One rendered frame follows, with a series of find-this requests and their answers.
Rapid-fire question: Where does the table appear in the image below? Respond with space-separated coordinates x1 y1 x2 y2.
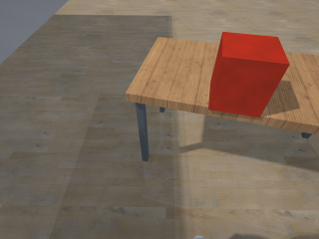
126 37 319 162

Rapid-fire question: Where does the carton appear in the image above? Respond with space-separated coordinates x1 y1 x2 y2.
208 32 290 118

